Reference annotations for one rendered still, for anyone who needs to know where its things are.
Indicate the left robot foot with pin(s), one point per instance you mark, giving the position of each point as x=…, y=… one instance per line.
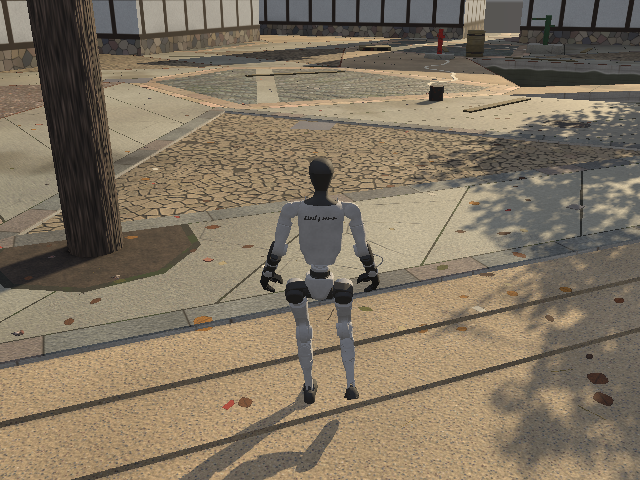
x=309, y=395

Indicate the left robot hand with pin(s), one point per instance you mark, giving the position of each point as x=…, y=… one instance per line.
x=264, y=281

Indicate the robot left upper arm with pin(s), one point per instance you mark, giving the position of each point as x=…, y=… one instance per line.
x=289, y=210

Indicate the robot foot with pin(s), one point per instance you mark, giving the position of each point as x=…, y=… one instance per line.
x=351, y=393
x=309, y=395

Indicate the robot left forearm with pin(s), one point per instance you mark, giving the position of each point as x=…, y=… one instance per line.
x=271, y=263

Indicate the right robot foot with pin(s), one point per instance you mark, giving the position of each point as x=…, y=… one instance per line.
x=351, y=393

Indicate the robot right upper arm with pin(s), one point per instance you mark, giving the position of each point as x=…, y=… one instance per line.
x=352, y=211

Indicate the right robot hand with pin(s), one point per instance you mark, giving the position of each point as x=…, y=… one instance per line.
x=365, y=278

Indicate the robot right forearm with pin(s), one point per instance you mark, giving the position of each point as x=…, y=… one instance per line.
x=369, y=263

